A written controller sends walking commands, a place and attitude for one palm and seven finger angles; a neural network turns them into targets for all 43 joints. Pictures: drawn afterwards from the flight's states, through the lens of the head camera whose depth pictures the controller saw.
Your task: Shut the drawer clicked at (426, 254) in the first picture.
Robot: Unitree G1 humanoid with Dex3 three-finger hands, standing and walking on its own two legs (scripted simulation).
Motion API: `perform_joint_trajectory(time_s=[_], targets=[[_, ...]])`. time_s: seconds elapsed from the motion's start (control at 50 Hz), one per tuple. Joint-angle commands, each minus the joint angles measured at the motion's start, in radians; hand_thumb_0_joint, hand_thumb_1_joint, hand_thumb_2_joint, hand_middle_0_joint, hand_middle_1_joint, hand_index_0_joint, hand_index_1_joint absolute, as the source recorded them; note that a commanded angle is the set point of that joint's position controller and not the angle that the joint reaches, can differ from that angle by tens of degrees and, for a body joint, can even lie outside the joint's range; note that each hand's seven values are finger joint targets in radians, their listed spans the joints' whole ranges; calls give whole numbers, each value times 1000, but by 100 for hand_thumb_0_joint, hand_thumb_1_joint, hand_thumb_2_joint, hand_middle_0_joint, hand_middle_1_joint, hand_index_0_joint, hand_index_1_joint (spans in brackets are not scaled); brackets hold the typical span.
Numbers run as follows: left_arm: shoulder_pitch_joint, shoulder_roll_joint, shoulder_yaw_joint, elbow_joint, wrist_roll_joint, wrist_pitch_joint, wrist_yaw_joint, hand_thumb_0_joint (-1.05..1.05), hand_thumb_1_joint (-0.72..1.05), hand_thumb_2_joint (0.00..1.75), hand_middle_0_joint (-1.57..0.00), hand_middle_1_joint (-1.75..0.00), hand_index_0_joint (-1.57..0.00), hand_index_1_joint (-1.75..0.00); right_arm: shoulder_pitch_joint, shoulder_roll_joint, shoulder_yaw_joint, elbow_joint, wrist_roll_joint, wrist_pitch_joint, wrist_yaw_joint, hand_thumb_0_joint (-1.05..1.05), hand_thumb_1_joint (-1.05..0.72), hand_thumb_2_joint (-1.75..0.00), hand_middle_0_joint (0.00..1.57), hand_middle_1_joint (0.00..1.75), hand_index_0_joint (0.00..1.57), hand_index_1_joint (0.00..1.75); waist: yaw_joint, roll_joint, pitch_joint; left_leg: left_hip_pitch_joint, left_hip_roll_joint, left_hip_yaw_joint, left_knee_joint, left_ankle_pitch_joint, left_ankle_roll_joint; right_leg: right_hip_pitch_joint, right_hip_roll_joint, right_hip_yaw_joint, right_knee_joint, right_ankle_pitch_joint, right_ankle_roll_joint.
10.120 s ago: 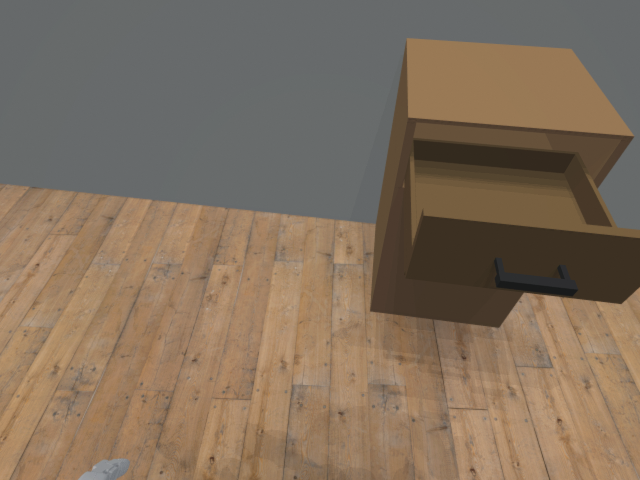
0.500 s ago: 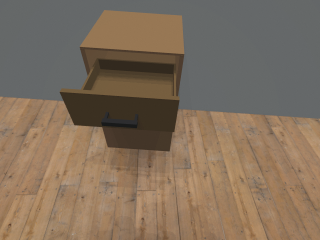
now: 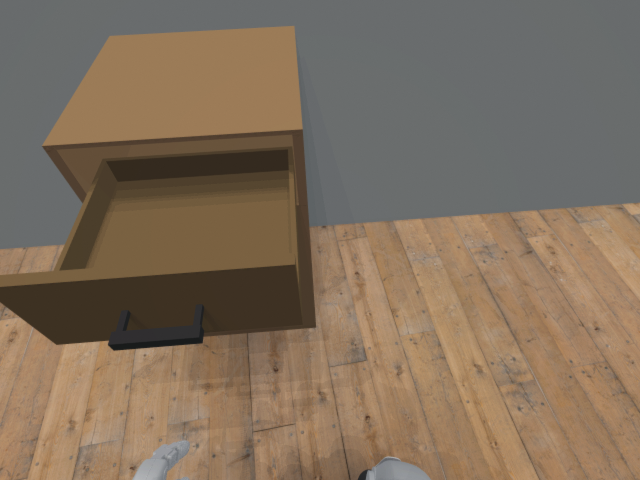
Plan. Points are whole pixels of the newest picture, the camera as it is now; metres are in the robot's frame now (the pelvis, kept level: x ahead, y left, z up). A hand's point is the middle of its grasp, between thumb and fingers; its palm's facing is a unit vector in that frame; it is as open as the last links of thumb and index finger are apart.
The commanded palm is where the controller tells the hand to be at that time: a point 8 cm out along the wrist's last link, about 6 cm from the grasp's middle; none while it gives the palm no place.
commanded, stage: come to a stop and stand still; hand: left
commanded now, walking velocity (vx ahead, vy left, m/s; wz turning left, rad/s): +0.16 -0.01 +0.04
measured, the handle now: (159, 325) +0.33 +0.25 -0.05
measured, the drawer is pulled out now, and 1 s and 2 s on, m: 0.29 0.29 0.29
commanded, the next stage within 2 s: look again from close up in 1.80 s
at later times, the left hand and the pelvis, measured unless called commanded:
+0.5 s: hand out of the picture +0.06 +0.21 -0.16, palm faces +0.09 -0.98 -0.20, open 7.4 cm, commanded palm none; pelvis +0.04 +0.02 +0.02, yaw +0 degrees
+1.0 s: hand out of the picture +0.02 +0.12 -0.15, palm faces +0.01 -0.98 -0.19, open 7.4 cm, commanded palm none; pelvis +0.02 -0.04 +0.03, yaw -1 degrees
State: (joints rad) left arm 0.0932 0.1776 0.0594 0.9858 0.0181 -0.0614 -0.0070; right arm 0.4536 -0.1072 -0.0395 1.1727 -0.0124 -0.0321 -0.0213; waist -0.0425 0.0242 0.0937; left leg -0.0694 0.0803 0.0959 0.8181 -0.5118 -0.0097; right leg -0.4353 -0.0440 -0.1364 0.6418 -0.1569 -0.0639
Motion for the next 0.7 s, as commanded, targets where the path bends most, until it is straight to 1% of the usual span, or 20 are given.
perform_joint_trajectory(time_s=[0.0, 0.02, 0.04, 0.06, 0.08, 0.12, 0.22, 0.28, 0.32, 0.34, 0.36, 0.38, 0.4, 0.42, 0.46, 0.5, 0.54, 0.56, 0.62, 0.68], targets=[[244, 172, 33, 29, -10, 7, 23, 0, 90, 90, -20, -30, -20, -30, -24, -98, -22, -113, 2, -9, -3, 0, -90, -90, 20, 30, 20, 30, 96, -174, -139, -439, 14, -115, 547, 34, 33, 335, -356, 460, -374, 96, -179], [177, 127, 21, 13, -9, 9, 29, 0, 90, 90, -20, -30, -20, -30, -47, -93, -19, -108, -6, 1, 1, 0, -90, -90, 20, 30, 20, 30, 66, -104, -86, -415, 39, -117, 505, 96, 29, 211, -315, 373, -398, 21, -155], [129, 96, 9, 0, -5, 7, 33, 0, 90, 90, -20, -30, -20, -30, -27, -78, -13, -98, -10, 12, 0, 0, -90, -90, 20, 30, 20, 30, 32, -66, -69, -361, 42, -111, 436, 127, 17, 116, -289, 294, -414, 73, -127], [100, 82, 3, -2, 0, 7, 39, 0, 90, 90, -20, -30, -20, -30, 8, -59, -8, -81, -11, 23, -2, 0, -90, -90, 20, 30, 20, 30, 6, -62, -82, -297, 38, -103, 338, 131, 2, 70, -264, 235, -406, 183, -108], [73, 78, -3, -7, 2, 12, 41, 0, 90, 90, -20, -30, -20, -30, 37, -45, 1, -71, -8, 37, -5, 0, -90, -90, 20, 30, 20, 30, -16, -80, -102, -242, 33, -96, 249, 127, -10, 28, -249, 182, -402, 213, -96], [93, 76, 2, -4, 7, 26, 42, 0, 90, 90, -20, -30, -20, -30, 15, -35, 5, -78, -4, 54, -5, 0, -90, -90, 20, 30, 20, 30, 8, -101, -95, -227, 1, -70, 136, 132, -18, 32, -225, 174, -399, 203, -97], [140, 138, 19, -5, 10, 54, 47, 0, 90, 90, -20, -30, -20, -30, -111, -87, -12, -146, 0, 64, -2, 0, -90, -90, 20, 30, 20, 30, 53, -126, -92, -283, -31, -73, 18, 98, -26, 143, -270, 237, -349, 257, -140], [149, 150, 26, -2, 11, 61, 50, 0, 90, 90, -20, -30, -20, -30, -137, -92, -18, -166, 2, 59, -3, 0, -90, -90, 20, 30, 20, 30, 50, -134, -106, -230, -42, -69, -116, 138, -26, 168, -265, 245, -297, 311, -136], [133, 146, 28, -5, 4, 69, 49, 0, 90, 90, -20, -30, -20, -30, -97, -95, -18, -157, 2, 53, -3, 0, -90, -90, 20, 30, 20, 30, 24, -148, -122, -116, -44, -65, -302, 277, -19, 132, -228, 223, -239, 215, -84], [143, 122, 23, -7, -1, 75, 47, 0, 90, 90, -20, -30, -20, -30, -93, -114, -20, -157, 1, 45, -3, 0, -90, -90, 20, 30, 20, 30, 24, -81, -123, -52, -8, -101, -392, 364, -4, 85, -174, 192, -180, 114, -40], [170, 79, 12, -11, -4, 82, 42, 0, 90, 90, -20, -30, -20, -30, -123, -161, -26, -176, -4, 34, -4, 0, -90, -90, 20, 30, 20, 30, 42, 99, -87, -81, 136, -275, -487, 480, 56, 23, -59, 113, -89, -95, 25], [186, 55, 7, -17, -8, 87, 42, 0, 90, 90, -20, -30, -20, -30, -175, -206, -29, -210, -9, 33, -9, 0, -90, -90, 20, 30, 20, 30, 53, 215, -59, -192, 269, -405, -583, 568, 138, 44, 14, 59, 56, -288, 65], [177, 73, 8, -5, -1, 98, 46, 0, 90, 90, -20, -30, -20, -30, -218, -208, -28, -212, -11, 30, -21, 0, -90, -90, 20, 30, 20, 30, 45, 215, -58, -253, 276, -406, -619, 547, 166, 72, 23, 131, 205, -370, 70], [187, 71, 13, 4, 2, 100, 44, 0, 90, 90, -20, -30, -20, -30, -252, -196, -25, -216, -14, 28, -30, 0, -90, -90, 20, 30, 20, 30, 64, 153, -54, -254, 253, -370, -597, 543, 177, 62, 22, 170, 285, -341, 69], [238, 71, 15, 36, 5, 94, 36, 0, 90, 90, -20, -30, -20, -30, -294, -173, -15, -214, -10, 22, -32, 0, -90, -90, 20, 30, 20, 30, 85, 92, -85, -202, 200, -279, -556, 561, 168, 31, 28, 186, 353, -271, 76], [261, 63, 11, 52, 4, 92, 34, 0, 90, 90, -20, -30, -20, -30, -285, -175, -13, -203, -7, 19, -33, 0, -90, -90, 20, 30, 20, 30, 73, 87, -134, -107, 179, -239, -546, 572, 160, 7, 26, 181, 353, -246, 94], [249, 60, 5, 55, 4, 93, 32, 0, 90, 90, -20, -30, -20, -30, -254, -183, -18, -184, -5, 22, -34, 0, -90, -90, 20, 30, 20, 30, 49, 116, -156, -21, 191, -241, -538, 573, 167, -10, 13, 164, 285, -271, 105], [223, 66, 1, 53, 5, 93, 30, 0, 90, 90, -20, -30, -20, -30, -235, -182, -20, -171, -4, 24, -34, 0, -90, -90, 20, 30, 20, 30, 30, 99, -130, -29, 198, -249, -541, 577, 170, 2, 7, 156, 249, -287, 104], [196, 40, -12, 50, 4, 96, 27, 0, 90, 90, -20, -30, -20, -30, -194, -213, -32, -143, -11, 33, -30, 0, -90, -90, 20, 30, 20, 30, 3, 121, -125, -12, 212, -283, -540, 523, 178, 57, 3, 129, 99, -341, 97], [263, 29, -20, 86, 0, 86, 29, 0, 90, 90, -20, -30, -20, -30, -206, -211, -34, -127, -7, 34, -23, 0, -90, -90, 20, 30, 20, 30, 33, 109, -141, -47, 165, -256, -510, 473, 145, 175, 16, 95, -117, -215, 84]])
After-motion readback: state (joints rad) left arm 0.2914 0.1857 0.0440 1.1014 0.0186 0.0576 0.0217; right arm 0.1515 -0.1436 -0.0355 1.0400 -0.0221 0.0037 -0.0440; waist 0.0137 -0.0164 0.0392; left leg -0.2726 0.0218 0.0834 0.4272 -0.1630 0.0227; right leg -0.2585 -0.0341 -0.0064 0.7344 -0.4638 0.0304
